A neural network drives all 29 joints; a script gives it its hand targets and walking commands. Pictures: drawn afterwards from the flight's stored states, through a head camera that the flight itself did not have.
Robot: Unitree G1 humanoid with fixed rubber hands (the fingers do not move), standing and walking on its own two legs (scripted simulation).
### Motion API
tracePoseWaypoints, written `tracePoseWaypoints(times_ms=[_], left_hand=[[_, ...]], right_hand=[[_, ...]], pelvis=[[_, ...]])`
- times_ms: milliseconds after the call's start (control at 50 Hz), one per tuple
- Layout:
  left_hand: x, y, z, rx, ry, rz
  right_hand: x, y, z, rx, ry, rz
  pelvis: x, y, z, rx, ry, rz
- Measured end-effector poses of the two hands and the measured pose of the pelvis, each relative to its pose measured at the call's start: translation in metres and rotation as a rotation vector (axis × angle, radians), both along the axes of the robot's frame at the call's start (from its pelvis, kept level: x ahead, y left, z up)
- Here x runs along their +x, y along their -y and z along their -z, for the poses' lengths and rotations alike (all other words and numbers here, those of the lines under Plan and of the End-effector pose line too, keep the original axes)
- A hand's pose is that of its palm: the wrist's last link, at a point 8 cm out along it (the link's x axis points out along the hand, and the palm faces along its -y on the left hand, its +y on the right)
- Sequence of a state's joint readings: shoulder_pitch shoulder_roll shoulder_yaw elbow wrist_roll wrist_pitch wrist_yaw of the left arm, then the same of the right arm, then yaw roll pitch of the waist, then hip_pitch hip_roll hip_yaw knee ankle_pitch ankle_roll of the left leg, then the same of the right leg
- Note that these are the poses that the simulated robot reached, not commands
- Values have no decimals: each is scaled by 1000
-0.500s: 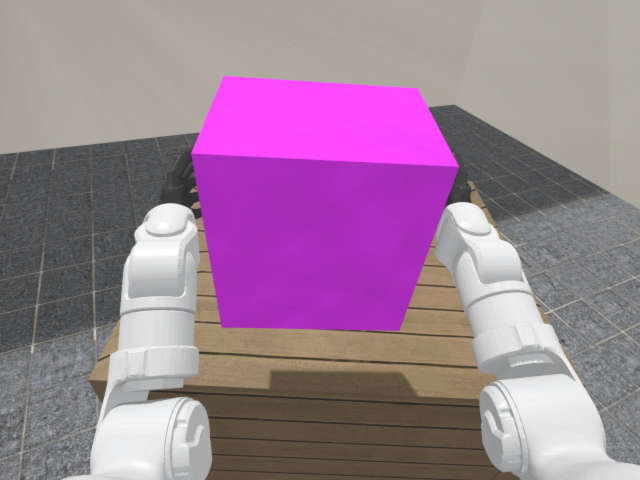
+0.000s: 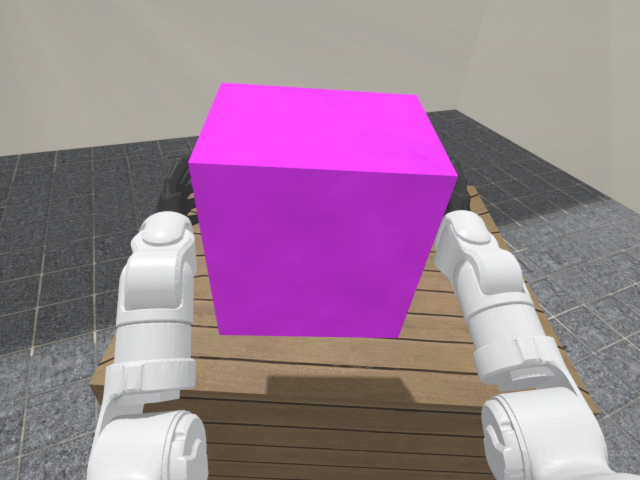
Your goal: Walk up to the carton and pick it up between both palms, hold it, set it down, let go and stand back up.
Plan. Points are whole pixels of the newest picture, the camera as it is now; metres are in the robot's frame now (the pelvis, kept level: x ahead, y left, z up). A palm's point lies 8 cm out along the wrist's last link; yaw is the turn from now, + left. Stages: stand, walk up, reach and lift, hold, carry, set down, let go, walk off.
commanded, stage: hold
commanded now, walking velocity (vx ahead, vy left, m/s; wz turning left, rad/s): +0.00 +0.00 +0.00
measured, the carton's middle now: (315, 218) +0.38 +0.00 +0.18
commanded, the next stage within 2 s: none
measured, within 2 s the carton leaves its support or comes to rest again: neither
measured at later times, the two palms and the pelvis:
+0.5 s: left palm (176, 211) +0.36 +0.16 +0.20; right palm (451, 210) +0.36 -0.16 +0.22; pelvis -0.01 +0.00 +0.00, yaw +0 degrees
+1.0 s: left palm (174, 215) +0.35 +0.17 +0.20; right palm (452, 214) +0.36 -0.16 +0.21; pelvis -0.01 +0.00 +0.00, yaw +0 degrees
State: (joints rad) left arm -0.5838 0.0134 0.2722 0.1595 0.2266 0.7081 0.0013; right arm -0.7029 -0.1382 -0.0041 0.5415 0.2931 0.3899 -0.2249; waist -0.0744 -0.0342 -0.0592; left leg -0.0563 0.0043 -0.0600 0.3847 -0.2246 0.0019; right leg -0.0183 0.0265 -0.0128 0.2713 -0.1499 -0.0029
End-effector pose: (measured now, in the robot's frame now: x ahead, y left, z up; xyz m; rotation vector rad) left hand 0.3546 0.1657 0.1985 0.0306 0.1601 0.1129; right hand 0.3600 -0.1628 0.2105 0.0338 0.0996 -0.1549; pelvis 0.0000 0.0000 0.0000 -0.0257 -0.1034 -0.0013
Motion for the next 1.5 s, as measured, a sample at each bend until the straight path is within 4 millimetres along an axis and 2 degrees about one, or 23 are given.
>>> tracePoseWaypoints(times_ms=[260,580,800,980,1180,1400,1500], left_hand=[[-6,0,-6,-4,14,-5],[5,-1,-6,-6,-3,-3],[-4,-5,1,-9,-3,-9],[-3,-1,-5,2,-1,1],[-1,4,-7,-4,-6,2],[0,-1,-8,-5,6,-9],[4,2,-3,-2,-23,1]], right_hand=[[-5,0,-7,-3,14,-2],[5,-1,-7,-20,-3,3],[-2,-6,-3,-4,-3,-10],[-5,-1,-4,3,-2,2],[-3,3,-7,-9,-7,3],[2,-1,-13,-18,5,-10],[5,1,-6,-3,-25,-4]], pelvis=[[-3,-1,0,2,9,5],[-5,-1,-1,4,-3,6],[-2,-2,0,-1,8,-1],[-6,-3,0,2,9,5],[-10,-2,0,3,-3,11],[-7,3,-1,4,-6,-1],[-6,3,0,4,-6,-4]])
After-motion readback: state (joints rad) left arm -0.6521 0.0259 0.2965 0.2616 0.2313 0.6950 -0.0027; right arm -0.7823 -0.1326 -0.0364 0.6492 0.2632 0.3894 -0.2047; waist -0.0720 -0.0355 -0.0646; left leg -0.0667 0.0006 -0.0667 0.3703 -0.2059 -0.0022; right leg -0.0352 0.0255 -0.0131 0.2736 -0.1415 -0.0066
